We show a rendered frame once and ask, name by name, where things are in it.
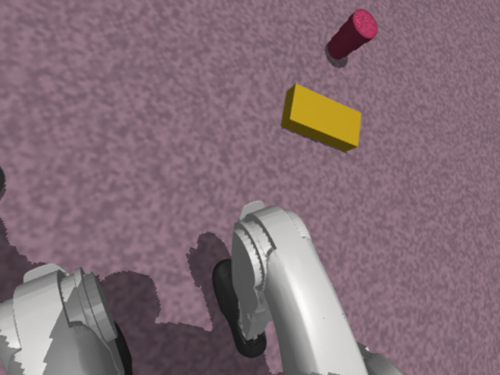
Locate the right robot hand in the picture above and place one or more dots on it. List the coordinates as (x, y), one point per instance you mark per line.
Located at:
(377, 364)

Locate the right robot foot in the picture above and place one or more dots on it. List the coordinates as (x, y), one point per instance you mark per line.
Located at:
(228, 303)

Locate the left robot foot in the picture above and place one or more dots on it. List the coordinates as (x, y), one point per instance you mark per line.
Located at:
(123, 351)

